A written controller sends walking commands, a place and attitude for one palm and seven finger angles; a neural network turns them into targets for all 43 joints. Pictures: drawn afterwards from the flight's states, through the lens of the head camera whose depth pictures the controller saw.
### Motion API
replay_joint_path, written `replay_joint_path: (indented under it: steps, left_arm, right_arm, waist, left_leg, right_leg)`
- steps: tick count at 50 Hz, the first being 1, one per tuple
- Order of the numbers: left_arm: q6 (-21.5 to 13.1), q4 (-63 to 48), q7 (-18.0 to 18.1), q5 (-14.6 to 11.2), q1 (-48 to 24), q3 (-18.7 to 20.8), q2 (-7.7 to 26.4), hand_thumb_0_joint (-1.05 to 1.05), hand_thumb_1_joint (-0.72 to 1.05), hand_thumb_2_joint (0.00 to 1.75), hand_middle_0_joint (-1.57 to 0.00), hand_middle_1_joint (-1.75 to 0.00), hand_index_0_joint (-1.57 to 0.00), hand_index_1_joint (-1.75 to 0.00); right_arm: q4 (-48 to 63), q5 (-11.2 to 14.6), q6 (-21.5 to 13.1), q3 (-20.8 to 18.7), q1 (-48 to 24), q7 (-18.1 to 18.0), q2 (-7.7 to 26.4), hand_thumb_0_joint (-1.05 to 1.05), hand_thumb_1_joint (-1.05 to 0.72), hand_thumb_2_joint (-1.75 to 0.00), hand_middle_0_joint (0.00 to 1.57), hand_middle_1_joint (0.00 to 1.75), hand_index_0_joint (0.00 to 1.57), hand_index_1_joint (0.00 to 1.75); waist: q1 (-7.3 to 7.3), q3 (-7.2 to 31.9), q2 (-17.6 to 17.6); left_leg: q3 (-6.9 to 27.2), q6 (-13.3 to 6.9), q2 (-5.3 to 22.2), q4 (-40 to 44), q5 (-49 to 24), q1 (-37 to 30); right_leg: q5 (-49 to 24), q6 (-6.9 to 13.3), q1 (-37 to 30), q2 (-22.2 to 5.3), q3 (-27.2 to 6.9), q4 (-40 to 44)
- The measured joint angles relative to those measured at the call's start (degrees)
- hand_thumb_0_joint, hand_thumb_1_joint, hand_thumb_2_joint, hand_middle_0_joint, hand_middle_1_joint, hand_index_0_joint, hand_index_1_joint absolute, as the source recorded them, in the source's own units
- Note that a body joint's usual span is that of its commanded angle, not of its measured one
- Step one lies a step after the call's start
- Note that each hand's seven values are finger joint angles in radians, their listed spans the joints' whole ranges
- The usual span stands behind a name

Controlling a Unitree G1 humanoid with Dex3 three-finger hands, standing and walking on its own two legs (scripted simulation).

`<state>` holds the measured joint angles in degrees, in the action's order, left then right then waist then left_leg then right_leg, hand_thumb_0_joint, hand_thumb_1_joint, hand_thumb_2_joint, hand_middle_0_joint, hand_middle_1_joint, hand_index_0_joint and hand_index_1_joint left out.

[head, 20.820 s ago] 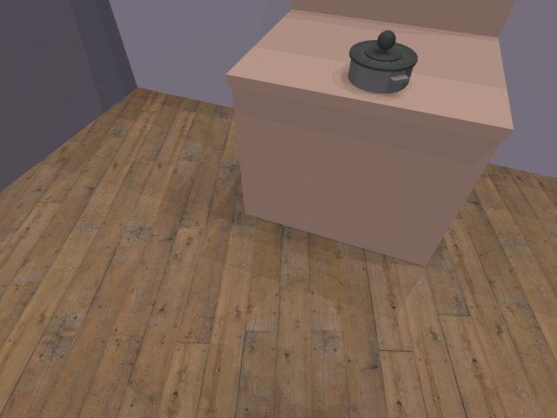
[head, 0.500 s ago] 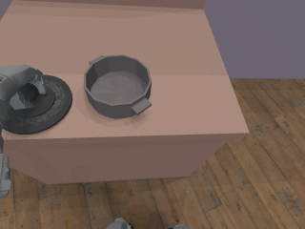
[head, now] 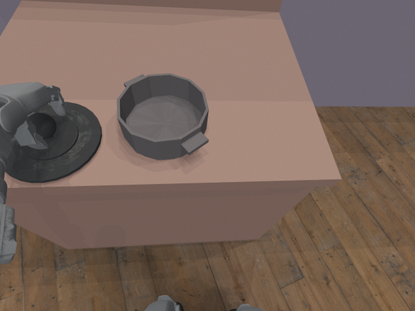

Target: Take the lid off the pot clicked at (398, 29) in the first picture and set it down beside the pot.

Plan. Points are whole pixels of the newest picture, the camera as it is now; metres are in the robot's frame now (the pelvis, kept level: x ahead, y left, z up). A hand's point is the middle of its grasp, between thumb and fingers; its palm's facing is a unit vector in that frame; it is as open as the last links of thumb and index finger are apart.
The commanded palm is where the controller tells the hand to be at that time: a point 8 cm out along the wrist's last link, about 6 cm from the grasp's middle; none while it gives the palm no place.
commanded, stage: open the fingers wide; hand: left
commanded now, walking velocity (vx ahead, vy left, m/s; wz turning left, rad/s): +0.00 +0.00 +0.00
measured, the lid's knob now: (41, 126) +0.47 +0.32 +0.03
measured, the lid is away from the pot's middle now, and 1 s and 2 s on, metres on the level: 0.24 0.24 0.24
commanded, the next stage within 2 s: raise the empty hand in 0.26 s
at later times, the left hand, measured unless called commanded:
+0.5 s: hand (33, 123) +0.45 +0.32 +0.06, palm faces -0.45 -0.09 -0.89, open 11.0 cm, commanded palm +0.48 +0.31 +0.13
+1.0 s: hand (26, 97) +0.46 +0.30 +0.12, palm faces -0.39 -0.07 -0.92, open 11.0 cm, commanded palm +0.48 +0.30 +0.19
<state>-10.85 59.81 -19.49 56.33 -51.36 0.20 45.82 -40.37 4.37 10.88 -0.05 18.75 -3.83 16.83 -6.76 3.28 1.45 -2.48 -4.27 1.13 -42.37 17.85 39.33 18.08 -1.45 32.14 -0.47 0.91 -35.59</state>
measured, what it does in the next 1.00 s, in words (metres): stands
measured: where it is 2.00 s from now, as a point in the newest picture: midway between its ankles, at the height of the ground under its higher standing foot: outside the picture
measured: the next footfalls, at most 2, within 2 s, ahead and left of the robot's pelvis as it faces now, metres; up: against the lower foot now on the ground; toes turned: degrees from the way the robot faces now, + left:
none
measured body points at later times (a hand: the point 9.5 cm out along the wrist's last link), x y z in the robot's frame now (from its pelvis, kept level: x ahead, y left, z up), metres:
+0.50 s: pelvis +0.00 +0.00 +0.00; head +0.10 +0.02 +0.44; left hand +0.47 +0.32 +0.11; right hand +0.01 -0.29 -0.11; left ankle +0.02 +0.07 -0.71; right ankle -0.02 -0.17 -0.71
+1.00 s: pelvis +0.01 +0.00 +0.01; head +0.08 +0.01 +0.45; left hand +0.48 +0.30 +0.17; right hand +0.04 -0.28 -0.11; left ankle +0.02 +0.07 -0.71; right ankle -0.02 -0.17 -0.71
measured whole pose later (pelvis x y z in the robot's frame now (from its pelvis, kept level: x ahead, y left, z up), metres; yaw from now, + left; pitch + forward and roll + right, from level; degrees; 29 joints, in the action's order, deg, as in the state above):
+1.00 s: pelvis +0.01 +0.00 +0.01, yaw +1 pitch +12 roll -3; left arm -7.0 56.4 -22.3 54.9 -55.5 -3.1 44.3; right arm -39.3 5.1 10.9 0.0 17.9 -2.9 16.8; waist -5.7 2.5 2.1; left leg -2.4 -4.1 0.1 -36.5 15.9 32.3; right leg 16.5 -1.4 25.3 -1.2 0.9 -30.3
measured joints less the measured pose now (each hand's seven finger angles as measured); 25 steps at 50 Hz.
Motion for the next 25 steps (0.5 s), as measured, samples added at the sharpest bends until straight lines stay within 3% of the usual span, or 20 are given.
replay_joint_path:
  steps: [11, 25]
  left_arm:
    - [0.11, 1.53, 0.35, 0.58, -0.10, 0.82, 0.82, 0.00, 0.04, 0.58, -0.34, -0.92, -0.35, -0.91]
    - [0.30, -0.90, 0.11, 0.18, 0.26, 0.16, -0.16, 0.00, 0.03, 0.58, -0.34, -0.91, -0.34, -0.90]
  right_arm:
    - [0.21, 0.06, 0.26, 0.25, 0.85, 0.26, -0.18, 0.00, -0.90, -0.90, 0.20, 0.30, 0.20, 0.30]
    - [0.31, 0.06, 0.54, -0.22, 0.10, 0.42, -0.10, 0.00, -0.90, -0.90, 0.20, 0.30, 0.20, 0.30]
  waist:
    - [-0.65, 0.13, -0.05]
    - [0.08, 0.19, 0.08]
  left_leg:
    - [-0.36, -0.06, 0.14, -0.12, 0.15, 0.32]
    - [-0.22, -0.13, -0.11, 0.64, -0.05, -0.68]
  right_leg:
    - [0.06, -0.11, 0.53, 0.11, -0.42, -0.23]
    - [-0.17, 0.09, -0.64, -0.04, -0.31, 0.74]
